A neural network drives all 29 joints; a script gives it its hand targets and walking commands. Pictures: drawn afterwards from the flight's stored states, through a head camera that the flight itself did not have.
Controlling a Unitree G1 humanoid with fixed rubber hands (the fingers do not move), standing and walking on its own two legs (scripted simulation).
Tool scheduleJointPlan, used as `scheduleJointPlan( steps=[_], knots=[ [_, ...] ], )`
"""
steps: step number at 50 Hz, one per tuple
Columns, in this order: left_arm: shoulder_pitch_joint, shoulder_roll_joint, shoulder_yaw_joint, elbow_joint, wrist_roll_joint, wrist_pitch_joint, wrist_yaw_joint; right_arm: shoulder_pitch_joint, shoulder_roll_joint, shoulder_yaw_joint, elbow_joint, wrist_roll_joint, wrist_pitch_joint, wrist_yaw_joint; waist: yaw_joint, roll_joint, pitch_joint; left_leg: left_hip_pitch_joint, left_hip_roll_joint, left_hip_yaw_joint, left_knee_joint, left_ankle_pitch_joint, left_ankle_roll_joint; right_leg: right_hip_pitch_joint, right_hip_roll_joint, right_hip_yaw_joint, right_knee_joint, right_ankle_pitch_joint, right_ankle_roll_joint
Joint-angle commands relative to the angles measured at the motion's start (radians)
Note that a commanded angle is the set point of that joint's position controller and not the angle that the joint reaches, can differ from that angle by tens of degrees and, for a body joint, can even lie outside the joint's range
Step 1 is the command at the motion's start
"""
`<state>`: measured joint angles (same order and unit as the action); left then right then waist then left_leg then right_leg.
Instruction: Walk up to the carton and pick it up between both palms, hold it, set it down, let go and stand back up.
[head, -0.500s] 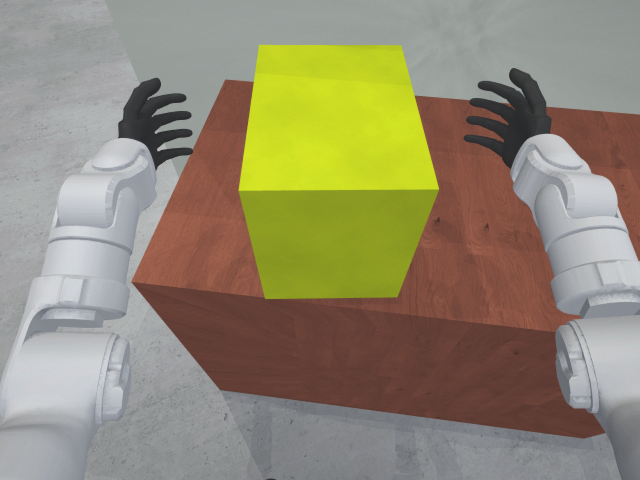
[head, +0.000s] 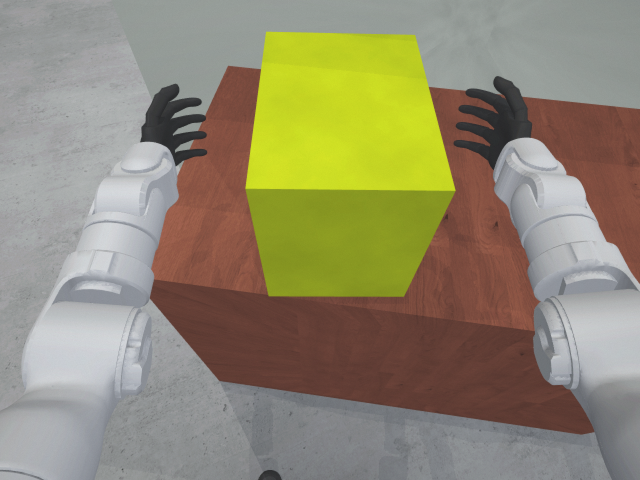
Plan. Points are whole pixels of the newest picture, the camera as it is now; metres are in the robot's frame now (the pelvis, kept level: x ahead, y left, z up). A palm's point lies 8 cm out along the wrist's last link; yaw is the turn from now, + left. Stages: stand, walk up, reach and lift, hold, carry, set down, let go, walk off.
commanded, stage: reach and lift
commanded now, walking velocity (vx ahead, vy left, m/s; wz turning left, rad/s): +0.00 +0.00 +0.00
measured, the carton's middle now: (338, 171) +0.51 +0.00 +0.05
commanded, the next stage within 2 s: none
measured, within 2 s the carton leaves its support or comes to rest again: neither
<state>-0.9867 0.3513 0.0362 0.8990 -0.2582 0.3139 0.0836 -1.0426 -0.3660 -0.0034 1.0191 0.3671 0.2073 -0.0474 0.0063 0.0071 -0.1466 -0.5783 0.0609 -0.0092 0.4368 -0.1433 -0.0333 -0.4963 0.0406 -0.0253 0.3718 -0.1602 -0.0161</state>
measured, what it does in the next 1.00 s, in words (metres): stands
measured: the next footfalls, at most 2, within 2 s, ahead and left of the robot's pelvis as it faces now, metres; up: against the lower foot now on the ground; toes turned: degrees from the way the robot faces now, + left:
none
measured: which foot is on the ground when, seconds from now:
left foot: down 0.00-1.00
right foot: down 0.00-1.00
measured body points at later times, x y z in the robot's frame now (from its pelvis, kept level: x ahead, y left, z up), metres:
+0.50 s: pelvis +0.00 +0.00 -0.01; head +0.09 +0.00 +0.43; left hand +0.46 +0.20 +0.06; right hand +0.48 -0.19 +0.07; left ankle +0.02 +0.14 -0.74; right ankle -0.01 -0.11 -0.74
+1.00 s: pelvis -0.02 +0.01 -0.02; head +0.09 +0.02 +0.42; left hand +0.47 +0.17 +0.06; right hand +0.47 -0.15 +0.07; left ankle +0.02 +0.14 -0.74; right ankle -0.01 -0.11 -0.74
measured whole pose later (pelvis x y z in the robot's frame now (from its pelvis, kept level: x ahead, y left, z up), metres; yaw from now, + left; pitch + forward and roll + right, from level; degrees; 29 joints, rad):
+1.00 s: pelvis -0.02 +0.01 -0.02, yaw -1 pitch +25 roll -2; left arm -1.04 0.16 0.10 1.22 -0.13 -0.13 0.10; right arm -1.01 -0.18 -0.16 1.15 0.14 -0.08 -0.07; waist 0.02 0.00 -0.24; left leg -0.83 0.06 0.00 0.56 -0.17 -0.02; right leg -0.76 0.04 -0.02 0.51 -0.18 -0.01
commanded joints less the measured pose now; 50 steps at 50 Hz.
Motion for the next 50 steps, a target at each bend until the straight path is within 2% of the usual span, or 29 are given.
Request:
scheduleJointPlan(
  steps=[1,3,7,10,13,14,16,19,22,23,25,30,31,32,33,35,40,44,48,50],
  knots=[
    [-0.598,0.16,0.053,-0.27,0.018,-0.136,0.015,-0.535,-0.22,-0.081,-0.283,-0.041,-0.131,-0.001,0.005,0.063,-0.933,0.543,-0.054,0.025,0.086,0.482,-0.056,0.236,0.03,-0.044,0.05,0.529,0.066],
    [-0.605,0.157,0.053,-0.301,0.015,-0.167,0.025,-0.541,-0.229,-0.11,-0.341,-0.069,-0.164,-0.002,-0.001,0.075,-0.995,0.548,-0.052,0.027,0.104,0.486,-0.064,0.229,0.03,-0.046,0.057,0.541,0.067],
    [-0.606,0.134,0.048,-0.319,0.019,-0.211,0.044,-0.521,-0.221,-0.139,-0.352,-0.113,-0.202,-0.006,-0.005,0.078,-1.087,0.569,-0.046,0.03,0.137,0.523,-0.075,0.179,0.034,-0.052,0.075,0.539,0.062],
    [-0.554,0.105,0.049,-0.212,0.033,-0.238,0.033,-0.481,-0.195,-0.116,-0.25,-0.123,-0.215,-0.002,-0.001,0.035,-1.026,0.499,-0.047,0.033,0.138,0.495,-0.063,0.197,0.028,-0.041,0.091,0.575,0.071],
    [-0.526,0.091,0.049,-0.098,0.042,-0.301,0.018,-0.464,-0.168,-0.079,-0.178,-0.115,-0.251,0.006,0.014,-0.007,-1.013,0.417,-0.049,0.031,0.128,0.444,-0.043,0.235,0.018,-0.031,0.114,0.57,0.076],
    [-0.525,0.088,0.05,-0.072,0.044,-0.327,0.016,-0.464,-0.172,-0.08,-0.164,-0.12,-0.266,0.006,0.009,-0.018,-1.014,0.393,-0.049,0.034,0.13,0.43,-0.039,0.238,0.017,-0.03,0.123,0.56,0.077],
    [-0.545,0.097,0.051,-0.026,0.043,-0.381,0.014,-0.486,-0.153,-0.066,-0.168,-0.114,-0.301,0.005,0.017,-0.048,-1.027,0.329,-0.054,0.042,0.131,0.406,-0.032,0.261,0.009,-0.024,0.137,0.575,0.089],
    [-0.576,0.099,0.031,0.015,0.028,-0.441,0.011,-0.512,-0.145,-0.047,-0.192,-0.101,-0.332,0.006,0.023,-0.059,-1.071,0.267,-0.056,0.052,0.121,0.362,-0.024,0.291,-0.003,-0.011,0.157,0.591,0.1],
    [-0.605,0.106,0.018,0.05,0.018,-0.471,0.01,-0.511,-0.148,-0.044,-0.149,-0.088,-0.339,0.003,0.018,-0.03,-1.068,0.227,-0.056,0.057,0.127,0.328,-0.023,0.296,-0.004,-0.008,0.179,0.583,0.095],
    [-0.618,0.107,0.009,0.065,0.01,-0.479,0.011,-0.513,-0.147,-0.034,-0.13,-0.084,-0.339,0.004,0.015,-0.038,-1.053,0.228,-0.055,0.055,0.125,0.308,-0.025,0.279,-0.005,-0.009,0.175,0.549,0.094],
    [-0.608,0.095,-0.002,0.096,0.003,-0.487,0.011,-0.518,-0.146,-0.023,-0.098,-0.072,-0.346,0.002,0.014,-0.014,-1.023,0.24,-0.053,0.054,0.129,0.322,-0.025,0.244,-0.002,-0.008,0.173,0.542,0.086],
    [-0.608,0.076,-0.02,0.125,-0.018,-0.51,0.001,-0.516,-0.133,0.004,-0.087,-0.053,-0.364,0.0,0.014,-0.045,-1.039,0.249,-0.051,0.054,0.152,0.332,-0.031,0.224,0.004,-0.017,0.184,0.541,0.087],
    [-0.625,0.079,-0.022,0.111,-0.019,-0.514,0.004,-0.517,-0.124,0.0,-0.066,-0.051,-0.363,0.002,0.014,-0.029,-1.044,0.256,-0.051,0.055,0.154,0.329,-0.033,0.218,0.002,-0.017,0.186,0.526,0.085],
    [-0.63,0.14,0.0,0.16,-0.01,-0.515,-0.007,-0.527,-0.119,-0.005,-0.024,-0.055,-0.355,-0.01,-0.009,-0.062,-0.999,0.251,-0.051,0.047,0.162,0.337,-0.022,0.205,-0.002,-0.014,0.18,0.554,0.083],
    [-0.641,0.119,-0.005,0.151,-0.006,-0.52,-0.011,-0.525,-0.121,-0.004,-0.037,-0.053,-0.361,-0.014,0.008,-0.034,-1.009,0.24,-0.052,0.051,0.155,0.335,-0.025,0.202,-0.007,-0.009,0.181,0.549,0.08],
    [-0.656,0.104,-0.013,0.137,-0.007,-0.526,-0.006,-0.534,-0.118,-0.009,-0.055,-0.047,-0.368,-0.011,0.015,-0.005,-1.045,0.27,-0.048,0.052,0.159,0.348,-0.037,0.169,-0.001,-0.021,0.179,0.514,0.072],
    [-0.687,0.005,-0.038,0.128,-0.01,-0.518,0.008,-0.557,-0.067,-0.046,-0.061,-0.074,-0.352,0.006,0.01,0.046,-1.053,0.378,-0.035,0.042,0.184,0.34,-0.053,0.025,0.007,-0.043,0.154,0.385,0.045],
    [-0.698,-0.046,-0.003,0.116,0.04,-0.514,0.012,-0.56,-0.019,-0.102,-0.081,-0.146,-0.349,0.004,0.009,0.043,-1.057,0.391,-0.035,0.043,0.181,0.345,-0.054,0.028,0.004,-0.043,0.146,0.379,0.042],
    [-0.699,-0.078,0.092,0.076,0.161,-0.5,0.021,-0.539,0.034,-0.182,-0.118,-0.261,-0.354,-0.015,0.007,0.03,-1.057,0.378,-0.046,0.059,0.151,0.376,-0.056,0.105,0.004,-0.039,0.133,0.432,0.052],
    [-0.691,-0.087,0.148,0.058,0.231,-0.488,0.031,-0.524,0.058,-0.214,-0.134,-0.31,-0.355,-0.02,0.017,0.024,-1.051,0.375,-0.051,0.069,0.128,0.386,-0.054,0.15,0.006,-0.04,0.124,0.433,0.054]
  ],
)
